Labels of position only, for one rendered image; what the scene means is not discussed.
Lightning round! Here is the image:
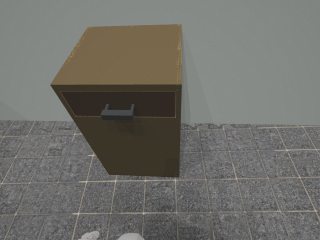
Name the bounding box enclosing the handle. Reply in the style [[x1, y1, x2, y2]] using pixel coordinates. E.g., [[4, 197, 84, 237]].
[[100, 104, 135, 121]]

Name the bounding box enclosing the cabinet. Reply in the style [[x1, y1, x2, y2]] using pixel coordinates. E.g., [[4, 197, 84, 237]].
[[50, 24, 182, 178]]

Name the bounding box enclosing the drawer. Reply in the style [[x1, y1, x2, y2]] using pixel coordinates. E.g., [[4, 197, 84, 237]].
[[61, 91, 176, 117]]

